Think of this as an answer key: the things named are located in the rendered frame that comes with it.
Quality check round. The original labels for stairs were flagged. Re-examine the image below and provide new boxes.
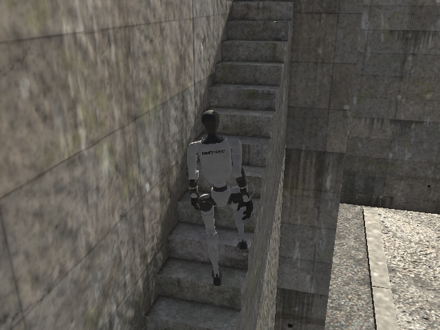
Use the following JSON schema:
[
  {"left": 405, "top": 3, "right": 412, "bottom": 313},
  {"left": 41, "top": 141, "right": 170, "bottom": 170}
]
[{"left": 145, "top": 0, "right": 295, "bottom": 330}]

